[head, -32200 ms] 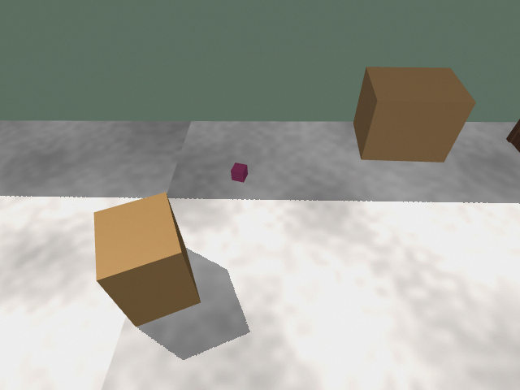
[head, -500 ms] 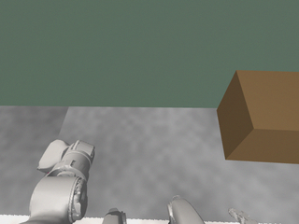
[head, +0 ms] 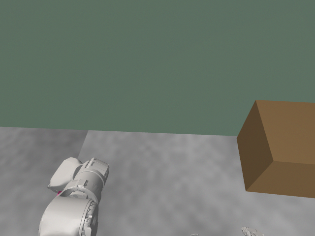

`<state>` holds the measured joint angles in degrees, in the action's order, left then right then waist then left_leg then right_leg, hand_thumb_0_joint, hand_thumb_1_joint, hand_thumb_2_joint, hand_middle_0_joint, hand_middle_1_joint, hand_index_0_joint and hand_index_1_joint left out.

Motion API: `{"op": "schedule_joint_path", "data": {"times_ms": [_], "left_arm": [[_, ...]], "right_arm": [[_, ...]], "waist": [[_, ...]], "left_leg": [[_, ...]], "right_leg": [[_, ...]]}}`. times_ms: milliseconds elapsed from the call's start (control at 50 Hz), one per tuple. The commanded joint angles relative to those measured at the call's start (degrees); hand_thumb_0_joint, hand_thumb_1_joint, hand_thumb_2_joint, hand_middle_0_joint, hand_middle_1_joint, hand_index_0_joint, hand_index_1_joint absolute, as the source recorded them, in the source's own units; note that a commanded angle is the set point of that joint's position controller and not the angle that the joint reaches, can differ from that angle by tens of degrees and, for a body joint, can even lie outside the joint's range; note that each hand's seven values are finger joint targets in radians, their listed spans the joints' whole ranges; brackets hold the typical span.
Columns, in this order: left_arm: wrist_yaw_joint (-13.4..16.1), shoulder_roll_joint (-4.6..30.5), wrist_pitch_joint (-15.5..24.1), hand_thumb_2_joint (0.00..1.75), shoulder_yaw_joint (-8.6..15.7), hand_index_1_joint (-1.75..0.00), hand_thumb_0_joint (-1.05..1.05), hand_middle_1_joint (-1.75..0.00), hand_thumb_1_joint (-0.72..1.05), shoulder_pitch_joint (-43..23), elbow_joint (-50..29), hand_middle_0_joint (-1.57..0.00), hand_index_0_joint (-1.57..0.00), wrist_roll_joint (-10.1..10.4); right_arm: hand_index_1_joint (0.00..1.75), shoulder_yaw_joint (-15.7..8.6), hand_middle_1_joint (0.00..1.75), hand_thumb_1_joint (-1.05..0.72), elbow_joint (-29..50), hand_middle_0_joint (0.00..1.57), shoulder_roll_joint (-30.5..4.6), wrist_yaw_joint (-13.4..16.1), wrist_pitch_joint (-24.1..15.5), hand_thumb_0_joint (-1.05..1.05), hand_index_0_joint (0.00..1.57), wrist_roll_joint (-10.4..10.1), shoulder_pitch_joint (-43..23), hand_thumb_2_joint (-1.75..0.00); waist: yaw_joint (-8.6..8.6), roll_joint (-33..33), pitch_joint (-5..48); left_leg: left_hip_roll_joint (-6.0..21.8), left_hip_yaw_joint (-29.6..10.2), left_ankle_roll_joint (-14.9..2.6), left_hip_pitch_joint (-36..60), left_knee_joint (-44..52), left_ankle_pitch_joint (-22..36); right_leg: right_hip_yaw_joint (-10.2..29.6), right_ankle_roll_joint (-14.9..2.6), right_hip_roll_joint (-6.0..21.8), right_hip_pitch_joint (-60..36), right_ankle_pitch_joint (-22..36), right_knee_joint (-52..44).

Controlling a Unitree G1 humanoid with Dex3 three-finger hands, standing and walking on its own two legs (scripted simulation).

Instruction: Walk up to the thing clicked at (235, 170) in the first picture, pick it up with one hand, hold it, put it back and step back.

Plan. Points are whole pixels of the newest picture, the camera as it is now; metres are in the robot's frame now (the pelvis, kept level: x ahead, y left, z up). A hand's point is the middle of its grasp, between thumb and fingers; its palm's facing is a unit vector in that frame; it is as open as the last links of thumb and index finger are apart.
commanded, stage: hold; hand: left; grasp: from above
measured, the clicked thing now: (77, 192) +0.31 +0.24 -0.10
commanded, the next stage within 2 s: crouch in 1.88 s
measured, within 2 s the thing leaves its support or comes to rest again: neither
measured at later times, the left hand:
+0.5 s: hand (83, 174) +0.33 +0.20 -0.03, palm faces -0.15 -0.40 -0.90, open 7.3 cm
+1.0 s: hand (84, 177) +0.32 +0.19 -0.01, palm faces -0.13 -0.41 -0.90, open 7.4 cm
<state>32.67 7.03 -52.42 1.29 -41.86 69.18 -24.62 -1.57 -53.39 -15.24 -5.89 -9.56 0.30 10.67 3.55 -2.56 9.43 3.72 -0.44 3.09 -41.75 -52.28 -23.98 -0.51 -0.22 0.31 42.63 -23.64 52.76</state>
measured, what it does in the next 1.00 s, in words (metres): stands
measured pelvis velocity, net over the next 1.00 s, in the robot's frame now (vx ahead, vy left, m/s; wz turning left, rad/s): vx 0.01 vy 0.00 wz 0.00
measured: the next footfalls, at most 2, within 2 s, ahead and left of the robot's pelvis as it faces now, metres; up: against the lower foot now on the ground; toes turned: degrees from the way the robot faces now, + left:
none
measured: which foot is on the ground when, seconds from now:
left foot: down 0.00-1.00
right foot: down 0.00-1.00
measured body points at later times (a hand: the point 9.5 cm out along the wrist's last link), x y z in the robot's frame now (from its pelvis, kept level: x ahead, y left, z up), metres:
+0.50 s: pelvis +0.02 +0.00 +0.02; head +0.05 -0.02 +0.47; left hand +0.34 +0.22 +0.02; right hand +0.12 -0.26 -0.12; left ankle +0.01 +0.15 -0.69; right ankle +0.02 -0.12 -0.69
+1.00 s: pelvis +0.01 +0.00 +0.03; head +0.03 -0.03 +0.48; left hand +0.33 +0.21 +0.04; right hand +0.15 -0.26 -0.10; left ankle +0.01 +0.15 -0.69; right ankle +0.02 -0.12 -0.69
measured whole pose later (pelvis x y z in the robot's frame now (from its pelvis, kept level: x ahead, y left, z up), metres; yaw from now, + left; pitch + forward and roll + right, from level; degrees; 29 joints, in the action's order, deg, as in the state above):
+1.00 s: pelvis +0.01 +0.00 +0.03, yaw +0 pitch +7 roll +1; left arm 34.3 2.8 -55.9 -1.8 -36.2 59.4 -23.1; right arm -1.4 -50.6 -16.3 -6.9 -6.1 0.6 7.4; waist 1.6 -3.0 6.9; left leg 3.6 0.5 3.3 -27.8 -40.7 -20.2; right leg -0.1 -0.5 0.3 29.5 -20.6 42.8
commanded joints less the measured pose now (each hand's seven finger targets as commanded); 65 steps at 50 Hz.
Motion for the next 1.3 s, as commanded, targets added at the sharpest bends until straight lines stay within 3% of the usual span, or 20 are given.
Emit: {"op": "schedule_joint_path", "data": {"times_ms": [0, 40, 80, 180, 200, 260, 280, 300, 360, 380, 400, 500, 620, 780, 880, 1020, 1120, 1160, 1180, 1280], "left_arm": [[3.2, 6.5, 0.8, 0.83, -2.3, -0.84, 0.0, -0.83, 0.62, -22.2, -7.7, -0.95, -0.94, -3.6], [3.7, 8.4, 1.4, 0.82, -1.7, -0.83, 0.0, -0.82, 0.62, -22.7, -10.3, -0.95, -0.94, -4.1], [4.2, 7.6, 1.5, 0.81, -2.1, -0.82, 0.0, -0.81, 0.59, -21.8, -12.2, -0.93, -0.92, -4.3], [4.6, 8.6, 1.2, 0.76, -2.0, -0.8, 0.0, -0.79, 0.58, -21.3, -15.8, -0.91, -0.91, -4.4], [4.6, 8.5, 1.1, 0.77, -2.3, -0.8, 0.0, -0.79, 0.57, -22.0, -17.0, -0.91, -0.9, -4.5], [4.8, 7.6, 0.4, 0.76, -3.1, -0.79, 0.0, -0.78, 0.57, -22.4, -17.2, -0.91, -0.9, -4.8], [4.8, 8.9, 0.2, 0.77, -2.2, -0.8, 0.0, -0.79, 0.58, -21.6, -15.6, -0.91, -0.9, -4.9], [4.7, 6.8, 0.0, 0.78, -2.9, -0.8, 0.0, -0.78, 0.57, -20.8, -15.6, -0.91, -0.9, -4.1], [4.7, 6.4, -0.7, 0.79, -2.4, -0.8, 0.0, -0.79, 0.55, -19.9, -14.4, -0.9, -0.88, -3.3], [4.8, 5.7, -0.9, 0.8, -2.8, -0.81, 0.0, -0.79, 0.53, -20.2, -14.1, -0.88, -0.87, -3.2], [5.0, 5.9, -1.1, 0.8, -2.3, -0.83, 0.0, -0.82, 0.55, -19.5, -13.3, -0.89, -0.88, -2.8], [5.3, 6.0, -1.2, 0.81, -2.0, -0.81, 0.0, -0.79, 0.58, -19.7, -11.7, -0.93, -0.9, -2.2], [4.5, 6.5, -0.8, 0.82, -2.2, -0.79, 0.0, -0.76, 0.55, -20.7, -15.5, -0.92, -0.89, -2.2], [4.3, 7.4, -1.6, 0.76, -4.0, -0.75, 0.0, -0.72, 0.58, -19.3, -20.2, -0.94, -0.92, -4.7], [4.7, 4.2, -3.3, 0.74, -4.7, -0.74, 0.0, -0.71, 0.54, -18.7, -20.0, -0.91, -0.89, -2.6], [4.6, 5.1, -4.4, 0.8, -4.4, -0.74, 0.0, -0.69, 0.6, -19.8, -17.9, -0.98, -0.94, -1.7], [4.2, 4.4, -4.2, 0.82, -4.6, -0.73, 0.0, -0.68, 0.66, -20.0, -18.7, -1.03, -0.98, -1.8], [4.2, 4.8, -4.1, 0.82, -4.5, -0.73, 0.0, -0.69, 0.7, -19.9, -19.8, -1.06, -1.02, -1.7], [3.8, 4.0, -4.1, 0.81, -5.2, -0.71, 0.0, -0.66, 0.65, -19.2, -20.4, -1.03, -0.99, -2.0], [3.8, 5.1, -4.7, 0.79, -5.4, -0.7, 0.0, -0.65, 0.67, -18.9, -21.9, -1.04, -1.0, -3.3]], "right_arm": [[0.3, -2.1, 0.3, -0.9, 5.4, 0.2, -7.6, -0.6, -1.7, 0.0, 0.2, 0.1, 0.2, -0.9], [0.3, -2.6, 0.3, -0.9, 5.9, 0.2, -8.3, -0.9, -1.4, 0.0, 0.2, 0.2, 0.1, -0.9], [0.3, -2.7, 0.3, -0.9, 6.1, 0.2, -8.2, -1.1, -0.9, 0.0, 0.2, 0.3, -0.1, -0.9], [0.3, -2.7, 0.3, -0.9, 6.4, 0.2, -8.5, -0.9, 0.2, 0.0, 0.2, 0.6, -0.3, -0.9], [0.3, -2.7, 0.3, -0.9, 6.3, 0.2, -8.4, -0.8, 0.3, 0.0, 0.2, 0.5, -0.6, -0.9], [0.3, -2.2, 0.3, -0.89, 6.3, 0.2, -8.0, -0.7, 0.7, 0.0, 0.2, 0.4, -1.9, -0.9], [0.3, -2.6, 0.3, -0.89, 6.2, 0.2, -8.5, -0.7, 0.9, 0.0, 0.2, 0.5, -1.8, -0.9], [0.3, -2.4, 0.3, -0.89, 6.4, 0.2, -8.0, -0.7, 0.8, 0.0, 0.2, 0.4, -1.9, -0.9], [0.3, -2.8, 0.3, -0.9, 6.7, 0.2, -8.6, -0.8, 0.8, 0.0, 0.2, 0.4, -2.4, -0.9], [0.3, -2.6, 0.3, -0.9, 7.1, 0.2, -8.5, -0.9, 0.8, 0.0, 0.2, 0.5, -2.1, -0.9], [0.3, -2.8, 0.3, -0.9, 7.0, 0.2, -8.7, -1.0, 0.8, 0.0, 0.2, 0.5, -2.4, -0.9], [0.3, -2.9, 0.3, -0.9, 7.7, 0.2, -8.7, -1.2, 0.6, 0.0, 0.2, 0.6, -3.2, -0.9], [0.3, -2.8, 0.3, -0.9, 8.1, 0.2, -8.8, -1.5, 1.1, 0.0, 0.2, 0.2, -4.1, -0.9], [0.3, -1.9, 0.3, -0.89, 9.1, 0.2, -8.5, -1.2, 1.4, 0.0, 0.2, -0.1, -5.9, -0.9], [0.3, -1.8, 0.3, -0.89, 9.5, 0.2, -8.3, -1.1, 1.2, 0.0, 0.2, 0.0, -8.0, -0.9], [0.3, -1.3, 0.3, -0.89, 10.2, 0.2, -8.3, -0.8, 0.6, 0.0, 0.2, -0.2, -10.0, -0.9], [0.3, -1.2, 0.3, -0.89, 10.3, 0.2, -7.7, -0.9, 0.4, 0.0, 0.2, -0.2, -11.3, -0.9], [0.3, -1.4, 0.3, -0.89, 10.4, 0.2, -7.8, -0.8, 0.3, 0.0, 0.2, -0.1, -11.3, -0.9], [0.3, -1.1, 0.3, -0.89, 10.6, 0.2, -7.6, -0.9, 0.5, 0.0, 0.2, -0.2, -11.5, -0.9], [0.3, -1.0, 0.3, -0.89, 10.6, 0.2, -7.3, -0.8, 0.6, 0.0, 0.2, -0.4, -12.3, -0.9]], "waist": [[0.73, 4.3, 16.3], [-0.11, 2.9, 19.7], [-0.1, 2.5, 20.8], [0.0, 1.7, 22.0], [-0.62, 0.8, 21.3], [0.04, 0.8, 18.3], [-0.24, 1.1, 18.4], [0.04, 2.3, 18.1], [-0.84, 2.4, 16.7], [-0.23, 3.0, 16.8], [-1.01, 3.5, 15.5], [-1.33, 4.4, 13.9], [-0.78, 6.2, 18.2], [-1.58, 3.6, 17.3], [-1.85, 3.4, 15.2], [-2.03, 5.3, 11.5], [-1.75, 5.6, 14.1], [-2.53, 5.6, 14.7], [-1.78, 5.7, 16.1], [-2.47, 4.7, 15.1]], "left_leg": [[-3.6, 2.7, -2.16, 9.1, 6.6, 11.3], [-3.7, 3.1, -1.95, 11.1, 6.8, 14.9], [-3.7, 3.0, -1.89, 13.1, 7.2, 17.0], [-3.6, 3.0, -1.65, 15.6, 8.4, 19.4], [-3.7, 3.0, -1.7, 16.0, 8.9, 19.5], [-3.7, 3.2, -1.89, 16.3, 9.8, 17.9], [-3.9, 3.6, -1.84, 15.8, 9.7, 17.8], [-3.8, 3.3, -1.91, 16.5, 10.2, 17.9], [-4.0, 3.6, -1.84, 16.1, 10.6, 18.7], [-3.9, 3.3, -1.93, 16.3, 10.7, 18.4], [-3.9, 3.4, -2.0, 15.6, 10.9, 18.0], [-3.7, 3.4, -1.94, 16.0, 12.0, 16.6], [-4.2, 3.9, -2.39, 17.1, 11.3, 18.8], [-4.5, 4.1, -2.61, 19.0, 13.2, 17.8], [-4.1, 3.9, -2.4, 19.9, 14.9, 17.2], [-4.0, 3.7, -2.57, 19.6, 16.4, 13.3], [-3.9, 3.8, -2.58, 20.7, 16.0, 15.1], [-3.9, 3.9, -2.54, 20.7, 16.1, 15.9], [-3.9, 3.6, -2.58, 21.7, 16.3, 16.9], [-4.1, 3.9, -2.57, 21.4, 16.7, 16.8]], "right_leg": [[-0.4, 0.39, -1.9, -10.9, 12.9, -10.0], [-0.3, 0.26, -1.9, -14.3, 17.9, -9.4], [-0.7, 0.22, -1.9, -16.0, 21.2, -9.1], [-1.0, -0.11, -2.2, -17.4, 23.0, -8.7], [-1.1, -0.22, -2.2, -17.9, 23.0, -9.3], [-0.9, -0.01, -2.3, -17.2, 21.4, -10.9], [-0.6, 0.05, -2.2, -17.3, 21.3, -11.0], [-0.9, 0.09, -2.2, -18.0, 21.5, -11.1], [-1.0, 0.21, -2.1, -18.9, 22.8, -11.4], [-1.0, 0.21, -2.2, -18.5, 22.5, -11.5], [-1.2, 0.2, -2.1, -18.5, 21.7, -11.9], [-1.2, 0.29, -2.1, -19.3, 20.2, -12.9], [0.1, 1.18, -1.5, -22.5, 29.0, -13.3], [0.0, 0.81, -1.7, -23.2, 23.3, -15.2], [-0.3, 0.63, -2.0, -23.1, 20.9, -16.0], [-0.1, 0.73, -1.9, -22.3, 15.3, -18.3], [0.4, 0.95, -1.6, -23.4, 18.3, -18.3], [0.1, 0.88, -1.7, -24.5, 19.2, -17.9], [0.0, 0.87, -1.8, -24.9, 20.5, -17.7], [0.2, 0.83, -1.7, -25.1, 19.4, -18.5]]}}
